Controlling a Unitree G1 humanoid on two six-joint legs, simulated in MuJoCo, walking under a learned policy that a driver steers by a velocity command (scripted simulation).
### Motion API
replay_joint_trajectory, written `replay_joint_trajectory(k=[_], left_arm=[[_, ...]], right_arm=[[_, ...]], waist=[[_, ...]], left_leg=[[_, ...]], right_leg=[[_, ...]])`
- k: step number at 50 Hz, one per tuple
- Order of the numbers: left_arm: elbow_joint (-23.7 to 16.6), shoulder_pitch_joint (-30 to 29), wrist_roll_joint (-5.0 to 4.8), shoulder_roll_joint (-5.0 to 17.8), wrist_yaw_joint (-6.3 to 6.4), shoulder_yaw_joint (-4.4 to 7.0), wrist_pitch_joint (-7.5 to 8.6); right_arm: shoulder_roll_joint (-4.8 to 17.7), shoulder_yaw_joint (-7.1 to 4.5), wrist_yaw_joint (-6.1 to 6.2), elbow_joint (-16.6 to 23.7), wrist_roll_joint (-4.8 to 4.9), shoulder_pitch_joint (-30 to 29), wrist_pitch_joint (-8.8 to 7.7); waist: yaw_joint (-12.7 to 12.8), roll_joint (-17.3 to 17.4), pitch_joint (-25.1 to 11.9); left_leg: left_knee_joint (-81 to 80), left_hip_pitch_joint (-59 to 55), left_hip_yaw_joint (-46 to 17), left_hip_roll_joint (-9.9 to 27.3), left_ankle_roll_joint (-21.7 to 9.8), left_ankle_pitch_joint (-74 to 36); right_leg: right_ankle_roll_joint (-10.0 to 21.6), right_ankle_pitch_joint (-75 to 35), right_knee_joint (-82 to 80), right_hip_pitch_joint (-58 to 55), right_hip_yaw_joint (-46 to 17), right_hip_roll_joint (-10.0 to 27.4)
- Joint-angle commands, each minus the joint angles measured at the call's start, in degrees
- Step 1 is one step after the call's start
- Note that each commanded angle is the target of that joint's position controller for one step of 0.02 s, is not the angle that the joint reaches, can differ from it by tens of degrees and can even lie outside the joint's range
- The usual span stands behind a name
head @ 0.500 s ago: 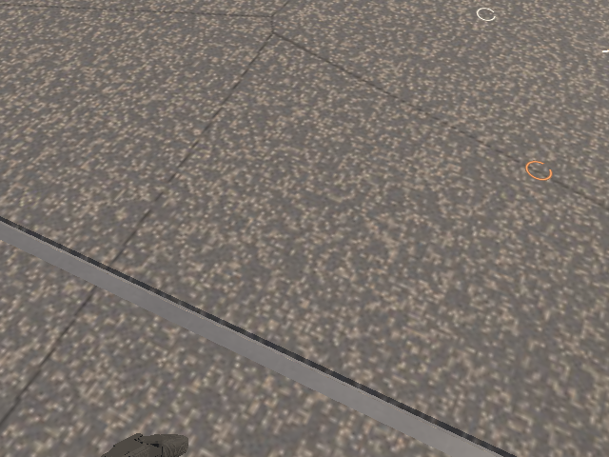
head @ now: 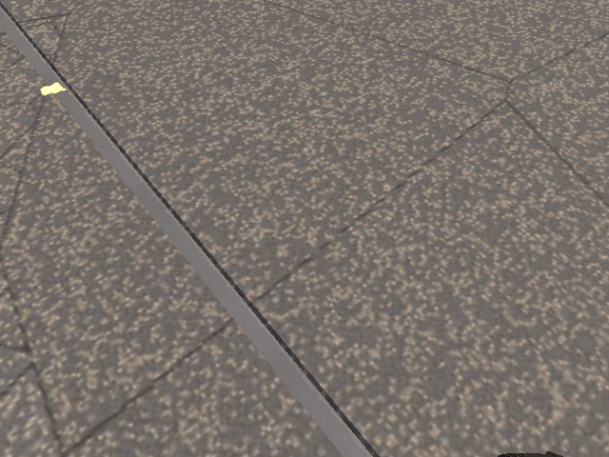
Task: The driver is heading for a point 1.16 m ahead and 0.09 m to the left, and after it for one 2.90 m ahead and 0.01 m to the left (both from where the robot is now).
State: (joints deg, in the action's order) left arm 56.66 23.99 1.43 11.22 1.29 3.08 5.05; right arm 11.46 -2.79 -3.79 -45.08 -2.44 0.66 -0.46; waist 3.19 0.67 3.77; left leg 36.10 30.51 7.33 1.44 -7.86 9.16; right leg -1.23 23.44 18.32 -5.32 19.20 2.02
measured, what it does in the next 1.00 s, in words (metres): walks ahead, turning left: left foot, then right foot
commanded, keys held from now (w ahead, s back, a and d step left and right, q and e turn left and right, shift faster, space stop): w+q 0.40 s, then w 0.60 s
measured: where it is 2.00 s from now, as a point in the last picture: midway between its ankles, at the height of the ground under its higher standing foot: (243, 211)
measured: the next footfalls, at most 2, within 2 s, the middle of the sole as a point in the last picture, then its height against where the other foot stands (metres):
left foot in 0.04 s outside the picture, level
right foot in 0.60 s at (336, 416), level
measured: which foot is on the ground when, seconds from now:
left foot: up 0.00-0.02, down 0.04-0.60, up 0.62-1.00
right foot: down 0.00-0.02, up 0.04-0.58, down 0.60-1.00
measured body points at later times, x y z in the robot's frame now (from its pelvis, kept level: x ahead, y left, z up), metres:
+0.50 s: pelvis +0.27 +0.03 +0.01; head +0.30 +0.06 +0.46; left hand +0.43 +0.31 -0.09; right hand +0.31 -0.25 -0.11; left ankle +0.13 +0.07 -0.73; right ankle +0.47 -0.06 -0.69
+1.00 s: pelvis +0.53 +0.08 +0.02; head +0.56 +0.09 +0.47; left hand +0.41 +0.31 -0.12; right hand +0.79 -0.06 -0.09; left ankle +0.63 +0.26 -0.69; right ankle +0.49 -0.03 -0.73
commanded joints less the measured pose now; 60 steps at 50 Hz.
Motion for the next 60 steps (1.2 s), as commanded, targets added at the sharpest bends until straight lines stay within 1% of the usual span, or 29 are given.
replay_joint_trajectory(k=[1,2,3,4,5,7,9,13,24,26,28,29,30,31,32,33,34,35,37,41,46,50,53,55,56,57,58,59,60], left_arm=[[-2.57,0.64,-0.17,11.92,0.37,2.49,-1.24],[-4.04,-0.01,-0.25,11.27,0.12,2.26,-1.44],[-8.61,1.56,-0.83,3.98,-1.13,0.8,-1.06],[-10.95,-5.72,-0.55,8.84,-1.52,1.75,-0.34],[-12.51,-10.41,-1.06,8.24,-1.79,1.49,0.35],[-11.23,-8.75,-0.35,7.81,-1.5,1.27,0.65],[-10.89,-6.09,1.32,7.35,-1.66,1.24,-1.58],[-13.51,-11.57,1.51,6.35,-2.28,0.9,-3.55],[-21.29,-30.48,0.48,6.61,-3.27,-0.6,-2.37],[-20.93,-27.43,0.39,7.38,-3.18,-0.44,-1.86],[-17.9,-17.57,0.23,9.86,-2.2,0.7,-1.3],[-15.69,-9.43,0.31,11.01,-1.48,1.28,-0.71],[-14.85,-0.62,1.56,14.54,-0.55,2.09,-0.28],[-13.65,1.3,2.14,20.35,-0.86,3.64,-0.73],[-14.03,-2.58,0.35,15.06,-1.59,2.8,-1.5],[-14.82,-8.02,-0.19,11.05,-1.76,1.8,-1.48],[-14.57,-10.12,0.18,8.69,-1.97,1.15,-1.21],[-13.7,-9.83,0.19,8.04,-1.87,0.82,-0.86],[-11.79,-8.08,-0.27,7.69,-1.95,0.56,0.0],[-9.28,-4.03,-1.02,8.98,-2.23,0.88,1.08],[-7.05,0.08,-1.16,9.17,-2.34,0.77,0.75],[-5.53,2.98,-0.85,10.36,-2.12,0.9,0.43],[-4.76,2.57,-0.55,11.27,-1.65,1.07,-0.11],[-4.28,1.99,-0.84,11.15,-1.49,0.86,-0.59],[-5.61,1.23,-1.23,9.68,-1.53,0.3,-0.5],[-8.09,5.64,-2.86,2.99,-1.76,-1.32,-0.41],[-6.83,4.99,-1.58,8.99,-1.07,0.32,-1.08],[-7.33,1.15,-1.1,9.83,-1.19,0.83,-1.37],[-7.5,-1.03,-1.18,8.29,-1.67,0.52,-1.35]], right_arm=[[6.39,-2.57,0.99,-0.38,-0.34,12.48,-1.13],[10.35,-4.12,1.86,-2.94,-1.1,21.47,-1.58],[17.28,-5.59,2.55,-2.0,-0.88,20.6,-1.58],[17.66,-5.7,2.96,-1.02,0.51,23.69,-0.64],[15.93,-5.19,3.51,-1.98,0.88,20.95,-0.36],[10.91,-3.87,3.81,-1.52,1.71,15.27,-1.15],[8.94,-2.97,3.85,-0.97,2.4,13.39,-2.26],[11.26,-3.32,3.54,-1.86,2.56,18.01,-3.52],[11.17,-2.76,4.53,-3.38,1.71,28.92,-3.35],[11.85,-2.69,4.9,-3.33,1.58,27.3,-3.6],[13.44,-2.91,4.78,-3.25,1.41,25.2,-4.0],[13.5,-2.83,4.43,-3.32,1.5,24.23,-4.17],[10.04,-1.87,4.11,-1.81,1.74,24.9,-4.44],[5.32,-1.17,3.91,-2.01,3.99,34.59,-4.08],[9.98,-1.54,4.36,-3.13,1.58,31.41,-3.73],[10.08,-1.65,3.98,-2.16,1.28,25.59,-3.64],[9.29,-1.29,3.62,-1.34,1.16,22.17,-3.71],[8.8,-1.23,3.2,-0.91,0.87,20.76,-3.34],[7.72,-0.88,2.5,-1.21,0.25,21.85,-2.33],[6.49,-0.2,1.73,0.44,-0.26,16.12,-1.76],[4.45,1.35,1.22,3.99,0.32,3.79,-2.14],[5.17,1.55,1.47,5.36,0.73,-1.29,-2.41],[6.36,1.08,1.94,5.45,0.57,-0.43,-2.78],[7.85,0.02,2.76,1.76,-0.18,10.74,-3.77],[11.26,-1.09,3.52,-0.6,-1.35,20.66,-4.48],[17.61,-2.68,4.15,-0.87,-2.38,25.97,-4.38],[16.06,-2.79,3.98,-1.2,0.19,24.96,-3.46],[12.16,-1.68,3.85,-0.49,0.75,19.34,-3.33],[8.77,-0.82,3.59,-0.23,0.89,15.67,-3.76]], waist=[[-8.01,-5.77,-7.97],[-11.99,-1.37,-13.59],[-7.59,12.45,-17.6],[-10.78,5.08,-19.94],[-9.45,2.17,-11.61],[-4.54,-2.05,-4.71],[-1.67,-1.01,-5.41],[-2.42,0.0,-3.42],[-9.19,3.54,-0.54],[-7.09,4.19,-0.66],[-2.69,4.33,-4.76],[1.57,2.53,-9.02],[4.38,-2.27,-16.43],[-0.13,-18.21,-23.12],[-0.95,-8.07,-17.19],[-2.06,-3.23,-8.17],[-2.47,-0.8,-5.04],[-3.14,-2.49,-3.54],[-4.5,-5.6,-3.92],[-4.19,-5.39,-2.39],[-1.38,-5.23,-0.5],[0.01,-5.39,-0.25],[-1.38,-5.58,-0.43],[-6.62,-3.07,-5.87],[-10.43,0.56,-12.55],[-9.58,12.61,-20.3],[-9.48,9.43,-20.18],[-7.23,4.94,-11.07],[-5.94,3.69,-6.22]], left_leg=[[-5.34,-15.77,2.43,-6.84,-3.98,4.63],[-8.84,-30.35,-6.22,-2.02,-6.64,7.08],[-11.6,-48.37,-35.86,15.93,-14.42,7.67],[-19.29,-49.12,-49.87,18.75,-16.38,6.77],[-19.98,-43.98,-39.6,17.26,-14.49,1.88],[-21.22,-30.41,-28.87,11.82,-10.2,-11.65],[-22.24,-24.84,-24.0,8.45,-9.24,-18.44],[-24.29,-22.44,-22.15,5.64,-8.36,-18.92],[-20.55,-33.86,-24.9,6.03,-4.72,-26.11],[-19.16,-33.22,-24.76,6.96,-2.94,-30.34],[-9.89,-32.72,-23.09,5.69,-0.91,-44.54],[0.51,-30.09,-20.51,3.07,0.13,-43.44],[16.12,-21.23,-18.57,0.09,0.99,-26.41],[34.97,-3.68,-13.34,-10.75,3.75,18.17],[39.43,2.39,-16.07,-7.22,2.92,18.17],[38.04,3.04,-15.72,-4.78,3.09,12.73],[35.16,2.2,-15.04,-2.98,3.17,9.9],[32.78,1.26,-14.37,-1.66,3.35,9.23],[29.62,-1.82,-13.04,-0.72,4.15,8.54],[23.97,4.03,-9.67,1.89,5.69,4.18],[7.36,4.14,-5.55,3.01,7.21,-5.23],[-0.58,0.7,-3.93,1.42,6.21,-5.92],[-4.38,-3.27,-3.7,-0.1,3.99,-0.96],[-10.78,-18.8,-3.39,-2.74,1.9,-1.0],[-11.61,-33.31,-11.16,4.72,-0.5,1.62],[-14.78,-50.29,-35.03,22.47,-6.2,5.92],[-19.96,-45.75,-43.64,24.45,-7.84,9.5],[-21.25,-38.04,-34.68,21.31,-6.11,11.19],[-23.86,-31.12,-27.76,18.48,-4.47,8.27]], right_leg=[[6.73,-61.76,21.85,1.16,-2.83,14.05],[4.76,-46.52,38.01,12.32,-2.54,12.65],[1.18,5.6,58.15,39.3,-4.54,2.43],[0.65,7.51,64.77,47.14,-17.47,-1.66],[1.45,0.56,63.08,51.58,-19.82,1.91],[1.51,-5.2,53.07,44.86,-20.2,5.19],[0.22,-5.22,49.08,38.78,-20.6,5.61],[-1.72,-10.56,41.5,41.76,-19.11,4.98],[0.52,-22.71,17.98,44.66,-17.99,0.22],[2.62,-20.9,13.84,37.25,-18.0,-0.86],[4.88,-16.06,11.34,23.98,-16.65,-4.29],[6.32,-18.18,8.08,13.64,-17.01,-3.35],[8.98,-11.19,8.2,0.27,-29.24,8.14],[18.02,-10.3,2.31,-12.89,-58.1,23.07],[17.15,-2.33,-2.1,-6.46,-62.78,21.08],[15.88,-2.51,-3.21,2.65,-52.52,18.67],[14.46,-8.57,-4.3,7.84,-45.45,15.74],[13.23,-14.48,-5.12,10.68,-39.93,13.22],[12.21,-21.51,-6.59,13.57,-34.21,10.62],[13.58,-25.89,-10.04,12.5,-29.38,10.02],[12.09,-30.12,-10.99,11.51,-23.49,7.36],[11.43,-34.1,-8.63,7.89,-23.01,9.15],[10.62,-41.07,-4.26,4.37,-23.36,11.16],[8.97,-50.02,9.89,6.34,-21.62,8.36],[7.78,-39.22,23.16,15.22,-19.95,5.62],[5.07,-6.25,43.4,34.92,-15.1,-2.88],[5.68,5.93,51.15,40.57,-20.18,-4.11],[6.23,1.66,52.01,42.27,-22.56,-0.79],[6.13,-2.39,49.51,41.19,-22.56,1.22]])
